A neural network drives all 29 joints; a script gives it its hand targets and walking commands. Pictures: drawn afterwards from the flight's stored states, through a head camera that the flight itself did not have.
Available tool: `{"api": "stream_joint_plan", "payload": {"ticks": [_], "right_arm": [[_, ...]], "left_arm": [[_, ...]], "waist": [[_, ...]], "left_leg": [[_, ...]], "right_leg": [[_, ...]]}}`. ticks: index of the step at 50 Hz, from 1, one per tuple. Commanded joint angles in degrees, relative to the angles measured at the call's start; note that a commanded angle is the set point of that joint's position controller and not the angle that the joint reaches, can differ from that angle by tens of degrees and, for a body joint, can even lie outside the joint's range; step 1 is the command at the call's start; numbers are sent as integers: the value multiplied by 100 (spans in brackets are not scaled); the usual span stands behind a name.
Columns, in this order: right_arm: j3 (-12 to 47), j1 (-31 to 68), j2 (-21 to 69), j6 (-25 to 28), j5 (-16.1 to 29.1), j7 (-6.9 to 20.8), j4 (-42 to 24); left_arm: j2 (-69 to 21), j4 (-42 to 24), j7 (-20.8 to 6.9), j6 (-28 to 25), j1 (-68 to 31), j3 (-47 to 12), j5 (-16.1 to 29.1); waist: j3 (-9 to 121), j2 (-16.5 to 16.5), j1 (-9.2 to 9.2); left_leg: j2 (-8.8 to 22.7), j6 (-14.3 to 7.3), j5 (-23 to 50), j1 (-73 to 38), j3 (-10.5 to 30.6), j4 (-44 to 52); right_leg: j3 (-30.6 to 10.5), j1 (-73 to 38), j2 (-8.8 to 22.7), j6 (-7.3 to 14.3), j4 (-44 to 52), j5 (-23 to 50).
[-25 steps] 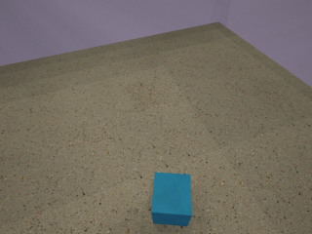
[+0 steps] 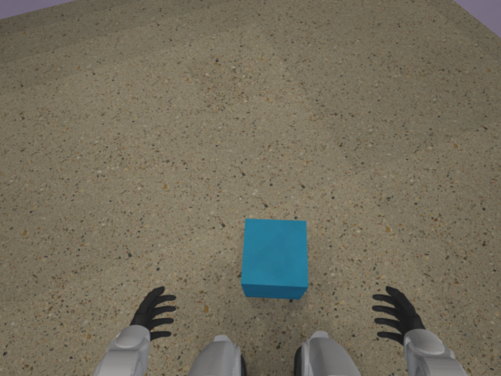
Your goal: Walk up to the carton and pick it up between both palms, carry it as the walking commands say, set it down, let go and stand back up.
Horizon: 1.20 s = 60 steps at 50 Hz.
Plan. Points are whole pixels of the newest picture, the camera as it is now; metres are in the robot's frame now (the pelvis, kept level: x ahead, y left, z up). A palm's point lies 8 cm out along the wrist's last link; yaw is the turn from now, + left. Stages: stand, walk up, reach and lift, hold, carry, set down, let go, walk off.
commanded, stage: reach and lift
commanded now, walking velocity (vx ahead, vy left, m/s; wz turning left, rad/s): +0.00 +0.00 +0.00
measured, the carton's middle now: (273, 261) +0.44 -0.03 -0.60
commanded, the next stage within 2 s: none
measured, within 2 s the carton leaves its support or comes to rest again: neither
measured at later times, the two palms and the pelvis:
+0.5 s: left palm (173, 256) +0.33 +0.19 -0.13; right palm (379, 260) +0.32 -0.21 -0.13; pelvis -0.06 +0.00 -0.04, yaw +0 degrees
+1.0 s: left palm (190, 205) +0.46 +0.18 -0.17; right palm (359, 210) +0.44 -0.20 -0.17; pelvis -0.05 +0.00 -0.07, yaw +0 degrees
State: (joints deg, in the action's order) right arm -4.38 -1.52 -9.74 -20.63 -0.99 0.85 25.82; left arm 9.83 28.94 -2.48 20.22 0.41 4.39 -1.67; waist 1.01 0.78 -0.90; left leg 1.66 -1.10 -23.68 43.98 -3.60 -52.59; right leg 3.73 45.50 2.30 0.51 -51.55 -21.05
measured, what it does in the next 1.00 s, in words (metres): lowers itself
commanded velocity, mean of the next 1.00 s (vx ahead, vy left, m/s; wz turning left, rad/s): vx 0.00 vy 0.00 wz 0.00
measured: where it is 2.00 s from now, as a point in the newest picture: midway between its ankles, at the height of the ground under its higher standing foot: outside the picture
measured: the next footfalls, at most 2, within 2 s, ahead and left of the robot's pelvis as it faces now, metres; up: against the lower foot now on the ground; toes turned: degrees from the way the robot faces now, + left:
none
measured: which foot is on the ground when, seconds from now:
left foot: down 0.00-1.00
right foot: down 0.00-1.00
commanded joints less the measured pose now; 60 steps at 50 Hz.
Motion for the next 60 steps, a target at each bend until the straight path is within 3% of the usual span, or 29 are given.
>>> {"api": "stream_joint_plan", "payload": {"ticks": [1,7,12,19,29,45,51,56,60], "right_arm": [[-126,329,-398,-35,64,-35,-491],[-286,1763,-361,-188,107,-125,-309],[-429,3103,-530,-298,159,-240,128],[-657,4413,-518,-114,149,-392,1012],[-909,5872,-595,735,317,-595,1623],[-1254,7332,-852,1601,291,-504,1844],[-1446,7007,-768,1701,79,-366,1571],[-1602,6774,-682,1751,-76,-236,1442],[-1652,7007,-556,1766,-116,-212,1710]], "left_arm": [[387,-445,20,16,-276,146,28],[621,-338,57,136,-1744,312,64],[770,48,110,260,-3113,272,239],[750,988,203,116,-4558,410,243],[950,1739,497,-713,-6051,626,276],[1235,2042,504,-1523,-7708,801,461],[1049,1764,441,-1587,-7390,1030,233],[863,1582,378,-1609,-7223,1209,13],[779,1864,372,-1638,-7477,1290,-68]], "waist": [[2082,-138,-17],[1613,-51,4],[1898,-26,13],[2602,-74,-38],[4023,61,-85],[5798,150,-198],[6431,175,-227],[6141,213,-229],[5406,133,-194]], "left_leg": [[-376,63,1734,-489,360,512],[-294,38,204,44,259,405],[-258,33,-271,255,194,226],[-343,43,88,609,243,-1],[-463,156,674,1127,356,-306],[-549,166,2296,1586,471,-606],[-553,166,3170,1508,498,-668],[-533,167,3133,1700,505,-733],[-557,168,2268,2643,449,-1051]], "right_leg": [[-374,-1339,-417,-47,236,1810],[-324,-793,-363,-24,183,154],[-294,-676,-376,12,22,-277],[-298,-351,-395,-23,-181,172],[-241,390,-451,-84,-457,799],[-420,694,-545,-117,-783,2464],[-385,618,-576,-125,-866,3439],[-337,1216,-562,-140,-879,3216],[-340,2057,-536,-154,-1199,2401]]}}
